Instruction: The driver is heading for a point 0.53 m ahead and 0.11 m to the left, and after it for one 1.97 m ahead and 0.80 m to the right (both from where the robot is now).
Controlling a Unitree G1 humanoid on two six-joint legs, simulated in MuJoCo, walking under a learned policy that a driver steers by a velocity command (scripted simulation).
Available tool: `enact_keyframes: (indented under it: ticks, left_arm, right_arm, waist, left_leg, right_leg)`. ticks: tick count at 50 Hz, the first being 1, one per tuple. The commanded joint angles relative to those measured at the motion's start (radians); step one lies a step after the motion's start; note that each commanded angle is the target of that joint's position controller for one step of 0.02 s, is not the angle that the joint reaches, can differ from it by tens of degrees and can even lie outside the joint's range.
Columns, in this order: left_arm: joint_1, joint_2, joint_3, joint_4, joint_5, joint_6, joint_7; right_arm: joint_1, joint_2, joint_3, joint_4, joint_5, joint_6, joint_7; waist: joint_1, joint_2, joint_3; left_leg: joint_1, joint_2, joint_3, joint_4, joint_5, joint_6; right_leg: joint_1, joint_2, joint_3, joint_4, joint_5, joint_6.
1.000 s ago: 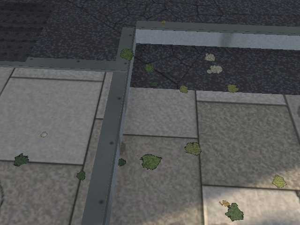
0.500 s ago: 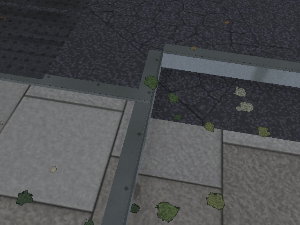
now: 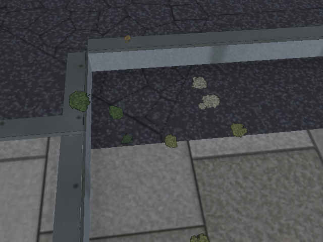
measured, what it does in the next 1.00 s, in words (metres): walks ahead: left foot, then right foot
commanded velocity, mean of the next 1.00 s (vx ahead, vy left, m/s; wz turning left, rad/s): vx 0.27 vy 0.00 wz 0.03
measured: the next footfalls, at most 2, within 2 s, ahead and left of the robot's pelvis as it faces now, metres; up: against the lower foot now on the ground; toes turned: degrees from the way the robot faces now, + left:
left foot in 0.28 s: +0.35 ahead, +0.15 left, +0.00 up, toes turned +3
right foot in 0.82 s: +0.52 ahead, -0.06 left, +0.00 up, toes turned +10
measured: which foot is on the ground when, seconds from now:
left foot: up 0.00-0.26, down 0.28-0.86, up 0.88-1.00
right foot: down 0.00-0.28, up 0.30-0.80, down 0.82-1.00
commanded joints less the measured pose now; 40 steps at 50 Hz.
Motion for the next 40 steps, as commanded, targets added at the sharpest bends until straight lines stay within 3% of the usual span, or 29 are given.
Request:
enact_keyframes:
  ticks: [1,2,4,7,10,12,13,14,15,16,17,18,19,20,22,25,26,29,30,32,35,38,40]
  left_arm:
    - [-0.053,0.145,0.034,-0.095,-0.008,-0.017,0.023]
    - [-0.058,0.135,0.03,-0.086,-0.003,-0.023,0.026]
    - [-0.036,0.13,0.029,-0.068,0.006,-0.028,0.035]
    - [0.028,0.138,0.034,-0.024,-0.01,-0.028,0.029]
    - [0.069,0.154,0.043,0.006,-0.01,-0.011,0.023]
    - [0.054,0.166,0.05,0.015,-0.004,0.0,0.023]
    - [0.029,0.165,0.05,0.012,-0.001,0.004,0.026]
    - [0.018,0.142,0.042,0.004,0.007,0.011,0.029]
    - [0.089,0.091,0.025,-0.016,0.032,0.007,0.032]
    - [0.156,0.045,0.008,-0.016,0.019,-0.008,0.02]
    - [0.079,0.12,0.023,-0.015,-0.007,-0.018,0.012]
    - [-0.016,0.14,0.03,-0.042,-0.015,-0.018,0.007]
    - [-0.065,0.128,0.03,-0.062,0.0,-0.018,0.014]
    - [-0.072,0.128,0.036,-0.075,0.018,-0.017,0.021]
    - [-0.04,0.121,0.042,-0.08,0.026,-0.002,0.033]
    - [-0.044,0.093,0.039,-0.083,0.029,0.021,0.053]
    - [-0.061,0.086,0.039,-0.091,0.027,0.027,0.057]
    - [-0.064,0.067,0.036,-0.073,0.014,0.041,0.05]
    - [-0.077,0.057,0.034,-0.07,0.013,0.041,0.045]
    - [-0.108,0.051,0.034,-0.067,0.008,0.035,0.036]
    - [-0.113,0.067,0.044,-0.068,-0.004,0.033,0.029]
    - [-0.14,0.093,0.05,-0.109,-0.001,0.021,0.025]
    - [-0.126,0.091,0.048,-0.123,-0.006,0.011,0.016]
  right_arm:
    - [0.034,-0.154,-0.052,-0.094,-0.029,-0.003,-0.015]
    - [0.007,-0.119,-0.042,-0.097,-0.037,-0.001,-0.012]
    - [-0.027,-0.06,-0.026,-0.093,-0.038,-0.008,0.004]
    - [-0.104,-0.071,-0.03,-0.1,-0.008,-0.004,0.02]
    - [-0.189,-0.098,-0.042,-0.139,-0.005,0.005,0.03]
    - [-0.165,-0.117,-0.055,-0.147,-0.005,0.014,0.038]
    - [-0.087,-0.134,-0.07,-0.13,-0.008,0.018,0.038]
    - [0.049,-0.171,-0.092,-0.092,-0.013,0.02,0.034]
    - [0.165,-0.251,-0.113,-0.088,-0.012,0.021,0.032]
    - [0.225,-0.276,-0.119,-0.058,-0.013,0.02,0.042]
    - [0.191,-0.206,-0.103,-0.077,-0.017,0.017,0.042]
    - [0.106,-0.182,-0.095,-0.103,-0.038,0.022,0.044]
    - [0.04,-0.183,-0.091,-0.123,-0.043,0.029,0.045]
    - [-0.006,-0.174,-0.088,-0.136,-0.037,0.03,0.042]
    - [-0.048,-0.145,-0.077,-0.146,-0.029,0.028,0.034]
    - [-0.01,-0.177,-0.091,-0.129,-0.027,0.034,0.016]
    - [0.002,-0.19,-0.096,-0.122,-0.025,0.043,0.007]
    - [-0.002,-0.133,-0.078,-0.1,-0.024,0.064,-0.013]
    - [-0.003,-0.111,-0.07,-0.088,-0.025,0.069,-0.018]
    - [0.005,-0.106,-0.068,-0.067,-0.036,0.073,-0.022]
    - [-0.009,-0.108,-0.067,-0.048,-0.054,0.068,-0.013]
    - [-0.022,-0.144,-0.082,-0.036,-0.038,0.071,-0.009]
    - [-0.039,-0.151,-0.091,-0.037,-0.012,0.083,-0.021]
  waist:
    - [-0.046,0.001,-0.1]
    - [-0.037,-0.033,-0.065]
    - [-0.003,-0.101,-0.09]
    - [0.054,-0.096,-0.094]
    - [0.082,-0.058,-0.036]
    - [0.052,-0.066,-0.017]
    - [0.007,-0.057,-0.056]
    - [-0.049,-0.014,-0.136]
    - [-0.047,0.161,-0.249]
    - [-0.027,0.348,-0.311]
    - [-0.055,0.193,-0.232]
    - [-0.062,0.086,-0.13]
    - [-0.037,0.002,-0.074]
    - [-0.001,-0.018,-0.063]
    - [0.045,0.034,-0.094]
    - [0.041,0.063,-0.131]
    - [0.035,0.069,-0.141]
    - [0.026,0.081,-0.177]
    - [0.019,0.092,-0.166]
    - [-0.005,0.117,-0.142]
    - [-0.016,0.127,-0.091]
    - [-0.028,0.142,-0.048]
    - [-0.012,0.119,-0.05]
  left_leg:
    - [-0.157,0.102,-0.01,-0.356,0.124,-0.033]
    - [-0.073,0.098,0.031,-0.498,0.184,-0.043]
    - [0.107,0.054,0.083,-0.738,0.442,-0.024]
    - [0.127,0.02,0.087,-0.895,0.6,0.019]
    - [0.047,0.004,0.083,-0.946,0.524,0.081]
    - [0.059,-0.022,0.088,-0.963,0.417,0.118]
    - [0.163,-0.055,0.11,-0.985,0.401,0.137]
    - [0.341,-0.07,0.096,-0.995,0.453,0.161]
    - [0.616,0.092,-0.197,-1.012,0.478,0.256]
    - [0.803,0.251,-0.681,-1.228,0.144,0.396]
    - [0.777,0.254,-0.741,-1.274,-0.039,0.359]
    - [0.668,0.239,-0.637,-1.255,0.073,0.322]
    - [0.536,0.215,-0.528,-1.239,0.33,0.303]
    - [0.444,0.186,-0.423,-1.227,0.554,0.289]
    - [0.374,0.126,-0.303,-1.218,0.822,0.265]
    - [0.389,0.097,-0.211,-1.188,1.061,0.268]
    - [0.403,0.091,-0.208,-1.179,1.08,0.267]
    - [0.437,0.081,-0.144,-1.168,1.042,0.212]
    - [0.425,0.067,-0.117,-1.174,1.018,0.189]
    - [0.406,0.061,-0.089,-1.19,0.964,0.167]
    - [0.397,0.088,-0.09,-1.199,0.898,0.188]
    - [0.473,0.129,-0.118,-1.134,0.949,0.228]
    - [0.512,0.138,-0.126,-1.062,0.931,0.231]
  right_leg:
    - [0.166,-0.385,0.405,-0.251,0.43,-0.266]
    - [0.058,-0.323,0.292,-0.274,0.504,-0.233]
    - [-0.014,-0.231,0.122,-0.291,0.544,-0.174]
    - [0.127,-0.267,0.104,-0.305,0.425,-0.14]
    - [0.272,-0.329,0.122,-0.288,0.314,-0.11]
    - [0.341,-0.352,0.102,-0.236,0.405,-0.087]
    - [0.353,-0.323,0.061,-0.135,0.537,-0.064]
    - [0.316,-0.259,0.0,0.068,0.585,-0.03]
    - [0.09,-0.165,-0.063,0.414,0.286,0.029]
    - [-0.206,-0.034,-0.014,0.69,-0.333,0.072]
    - [-0.337,-0.083,0.082,0.777,-0.321,0.061]
    - [-0.372,-0.114,0.079,0.819,-0.229,0.062]
    - [-0.334,-0.14,0.068,0.783,-0.175,0.072]
    - [-0.275,-0.17,0.063,0.721,-0.137,0.086]
    - [-0.17,-0.187,0.057,0.643,-0.112,0.115]
    - [-0.178,-0.16,0.03,0.535,-0.068,0.163]
    - [-0.196,-0.154,0.031,0.499,-0.047,0.173]
    - [-0.174,-0.184,0.039,0.353,0.086,0.187]
    - [-0.144,-0.195,0.035,0.287,0.143,0.185]
    - [-0.082,-0.197,0.018,0.191,0.232,0.179]
    - [-0.033,-0.192,0.012,0.122,0.195,0.161]
    - [-0.093,-0.172,-0.017,0.083,0.021,0.126]
    - [-0.088,-0.161,-0.038,-0.006,0.005,0.098]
